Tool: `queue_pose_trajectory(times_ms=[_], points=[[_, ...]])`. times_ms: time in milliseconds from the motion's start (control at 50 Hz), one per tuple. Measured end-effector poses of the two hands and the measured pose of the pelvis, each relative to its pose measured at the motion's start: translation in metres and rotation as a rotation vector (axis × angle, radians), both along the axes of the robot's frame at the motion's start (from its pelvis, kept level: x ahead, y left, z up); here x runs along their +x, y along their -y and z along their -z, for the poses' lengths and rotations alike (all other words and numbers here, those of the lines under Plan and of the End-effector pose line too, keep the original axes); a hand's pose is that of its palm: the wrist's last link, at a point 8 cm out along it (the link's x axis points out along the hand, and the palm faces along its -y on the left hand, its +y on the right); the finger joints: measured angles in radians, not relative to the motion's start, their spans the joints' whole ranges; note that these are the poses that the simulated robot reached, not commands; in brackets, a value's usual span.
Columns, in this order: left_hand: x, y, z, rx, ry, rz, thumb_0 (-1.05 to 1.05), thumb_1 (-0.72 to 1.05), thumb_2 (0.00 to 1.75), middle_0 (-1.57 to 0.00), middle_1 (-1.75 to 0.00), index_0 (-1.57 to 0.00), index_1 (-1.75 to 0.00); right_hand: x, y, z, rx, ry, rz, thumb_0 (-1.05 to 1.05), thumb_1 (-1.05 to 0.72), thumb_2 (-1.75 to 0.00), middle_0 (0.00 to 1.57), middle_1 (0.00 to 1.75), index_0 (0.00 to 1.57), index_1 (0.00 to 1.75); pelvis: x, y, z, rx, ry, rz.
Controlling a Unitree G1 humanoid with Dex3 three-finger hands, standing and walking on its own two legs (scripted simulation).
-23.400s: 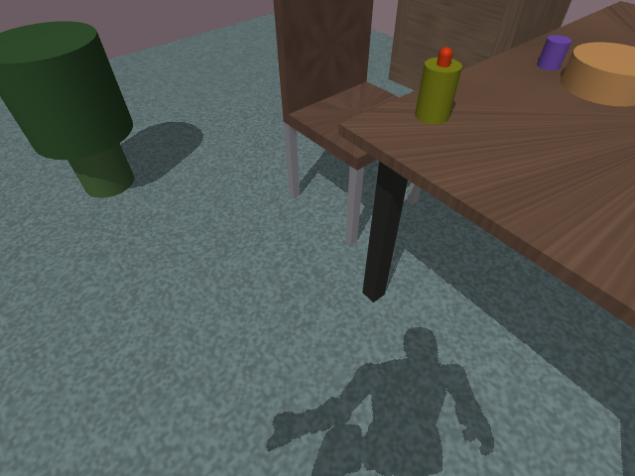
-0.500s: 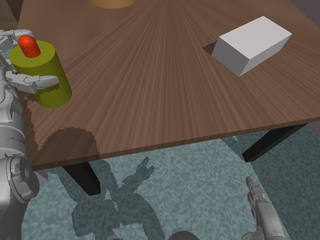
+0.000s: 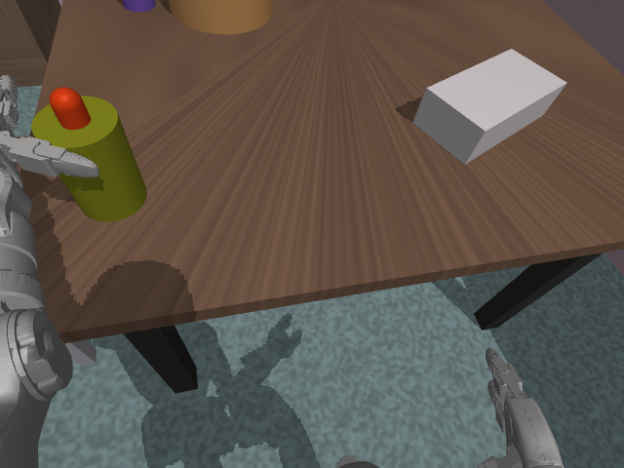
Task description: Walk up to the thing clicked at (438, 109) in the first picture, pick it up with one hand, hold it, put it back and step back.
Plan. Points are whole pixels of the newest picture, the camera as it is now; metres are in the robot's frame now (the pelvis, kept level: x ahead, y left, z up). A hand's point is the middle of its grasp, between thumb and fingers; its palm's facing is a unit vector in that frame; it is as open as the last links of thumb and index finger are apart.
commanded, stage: withdraw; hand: left
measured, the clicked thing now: (91, 151) +0.52 +0.21 +0.10
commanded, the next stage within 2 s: rise in 0.08 s
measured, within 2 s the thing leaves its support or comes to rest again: neither
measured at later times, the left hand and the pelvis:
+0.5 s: hand out of the picture +0.44 +0.39 +0.18, palm faces +0.49 -0.84 -0.24, open 17.6 cm; pelvis +0.01 +0.01 +0.03, yaw +1 degrees
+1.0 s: hand out of the picture +0.23 +0.29 +0.18, palm faces +0.43 -0.82 -0.37, open 17.5 cm; pelvis +0.01 +0.00 +0.04, yaw +2 degrees
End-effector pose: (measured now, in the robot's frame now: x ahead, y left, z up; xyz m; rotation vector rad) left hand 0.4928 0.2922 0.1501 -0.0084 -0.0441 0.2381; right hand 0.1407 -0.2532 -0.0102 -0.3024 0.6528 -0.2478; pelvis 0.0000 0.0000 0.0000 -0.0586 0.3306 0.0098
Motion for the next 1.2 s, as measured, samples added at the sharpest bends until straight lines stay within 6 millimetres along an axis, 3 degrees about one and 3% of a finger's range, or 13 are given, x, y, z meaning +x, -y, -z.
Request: queue_pose_trajectory(times_ms=[120,180,260,360,480,560,640,740,860,1020,1200], points=[[-0.004,-0.023,-0.062,0.02,0.044,-0.035,-0.02,-0.61,0.01,-0.08,-0.06,-0.1,-0.05,-0.003,0.004,-0.002,0.024,0.012,0.045,-0.01,0.51,-0.05,0.06,0.05,0.06,0.05,0.007,-0.003,-0.009,0.002,0.039,0.003],[-0.01,-0.034,-0.074,0.04,-0.011,-0.028,-0.02,-0.61,0.01,-0.07,-0.04,-0.09,-0.03,-0.005,0.003,0.005,0.052,-0.007,0.052,-0.01,0.52,-0.05,0.06,0.05,0.05,0.05,0.008,-0.005,-0.012,0.003,0.049,0.003],[-0.027,-0.052,-0.067,0.085,-0.105,-0.045,-0.02,-0.6,0.01,-0.06,-0.04,-0.08,-0.03,0.0,-0.007,0.009,0.096,-0.019,0.019,-0.01,0.53,-0.05,0.06,0.05,0.05,0.05,0.008,-0.008,-0.016,0.01,0.064,0.005],[-0.058,-0.087,-0.048,0.125,-0.221,-0.153,-0.02,-0.58,0.02,-0.06,-0.05,-0.08,-0.04,0.003,-0.016,0.006,0.124,-0.042,-0.026,-0.01,0.56,-0.05,0.06,0.05,0.05,0.06,0.007,-0.008,-0.021,0.019,0.087,-0.001],[-0.094,-0.131,-0.046,0.169,-0.233,-0.294,-0.02,-0.58,0.03,-0.06,-0.05,-0.07,-0.05,0.002,-0.009,0.003,0.086,-0.083,-0.033,-0.01,0.55,-0.05,0.06,0.05,0.06,0.06,0.005,-0.008,-0.025,0.018,0.112,-0.016],[-0.112,-0.142,-0.049,0.225,-0.235,-0.333,-0.02,-0.58,0.03,-0.06,-0.04,-0.06,-0.04,0.007,-0.003,0.001,0.057,-0.082,-0.031,-0.01,0.54,-0.06,0.06,0.05,0.06,0.06,0.007,-0.011,-0.028,0.013,0.126,-0.021],[-0.126,-0.13,-0.046,0.283,-0.227,-0.302,-0.02,-0.58,0.03,-0.06,-0.04,-0.06,-0.04,0.013,-0.006,0.002,0.069,-0.054,-0.04,-0.01,0.53,-0.06,0.06,0.05,0.05,0.06,0.01,-0.015,-0.032,0.01,0.151,-0.021],[-0.156,-0.095,-0.039,0.341,-0.169,-0.218,-0.02,-0.58,0.03,-0.06,-0.04,-0.06,-0.04,0.016,-0.014,0.005,0.133,-0.016,-0.03,-0.01,0.53,-0.06,0.06,0.05,0.05,0.06,0.014,-0.017,-0.036,0.017,0.19,-0.015],[-0.22,-0.051,-0.031,0.369,-0.092,-0.151,-0.02,-0.56,0.03,-0.07,-0.04,-0.07,-0.04,0.013,-0.011,0.009,0.168,-0.029,0.002,-0.01,0.52,-0.06,0.06,0.05,0.06,0.06,0.014,-0.012,-0.039,0.031,0.243,-0.013],[-0.31,-0.031,-0.046,0.416,-0.023,-0.232,-0.02,-0.54,0.01,-0.07,-0.04,-0.07,-0.04,0.019,0.004,0.008,0.122,-0.033,0.003,-0.01,0.53,-0.06,0.06,0.05,0.06,0.06,0.006,-0.001,-0.041,0.049,0.3,-0.03],[-0.369,0.014,-0.057,0.446,0.019,-0.173,-0.02,-0.53,0.01,-0.06,-0.05,-0.07,-0.04,0.024,0.004,0.002,0.142,0.057,-0.039,-0.01,0.52,-0.06,0.06,0.05,0.06,0.06,-0.004,0.009,-0.042,0.064,0.342,-0.045]])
